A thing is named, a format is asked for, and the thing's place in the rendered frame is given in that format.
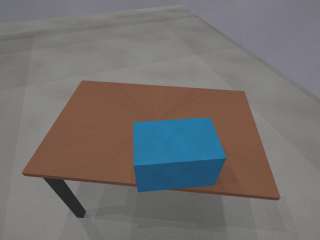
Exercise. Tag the carton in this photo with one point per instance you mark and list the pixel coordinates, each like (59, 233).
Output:
(176, 154)

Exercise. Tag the table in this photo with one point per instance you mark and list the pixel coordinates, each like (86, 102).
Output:
(92, 140)

